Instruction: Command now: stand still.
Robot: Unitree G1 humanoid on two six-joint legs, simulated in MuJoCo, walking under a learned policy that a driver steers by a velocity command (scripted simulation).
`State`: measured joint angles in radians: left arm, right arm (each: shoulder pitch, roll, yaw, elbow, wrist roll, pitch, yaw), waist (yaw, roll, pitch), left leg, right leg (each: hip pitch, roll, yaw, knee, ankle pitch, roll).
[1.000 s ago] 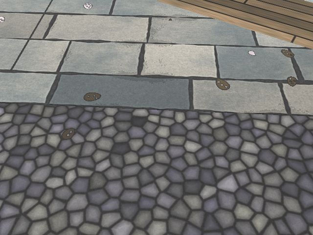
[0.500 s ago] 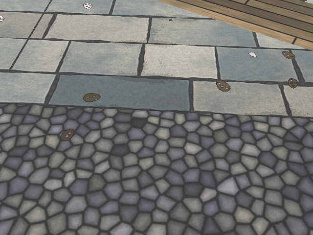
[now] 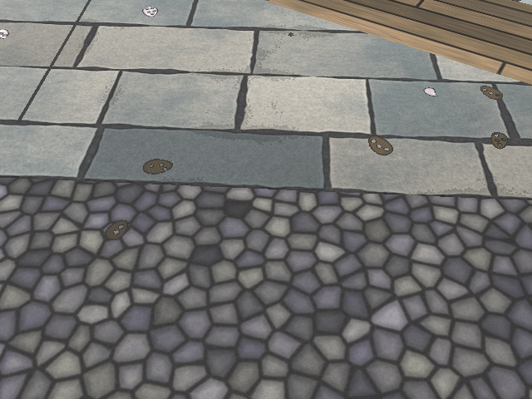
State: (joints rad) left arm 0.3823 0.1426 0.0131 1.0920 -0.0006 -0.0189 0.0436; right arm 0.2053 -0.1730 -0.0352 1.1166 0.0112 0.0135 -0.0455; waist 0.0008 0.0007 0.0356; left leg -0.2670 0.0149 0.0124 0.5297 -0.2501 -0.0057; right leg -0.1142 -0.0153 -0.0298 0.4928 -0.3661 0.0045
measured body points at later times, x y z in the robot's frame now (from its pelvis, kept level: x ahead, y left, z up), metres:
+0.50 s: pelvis -0.01 +0.00 +0.00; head +0.00 +0.00 +0.45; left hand -0.06 +0.21 -0.16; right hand +0.00 -0.24 -0.16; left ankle +0.02 +0.12 -0.73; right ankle -0.06 -0.12 -0.73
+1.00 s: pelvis +0.04 +0.02 -0.01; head +0.04 +0.04 +0.44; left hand -0.04 +0.26 -0.16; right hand +0.07 -0.23 -0.15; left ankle +0.05 +0.12 -0.73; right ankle -0.06 -0.12 -0.73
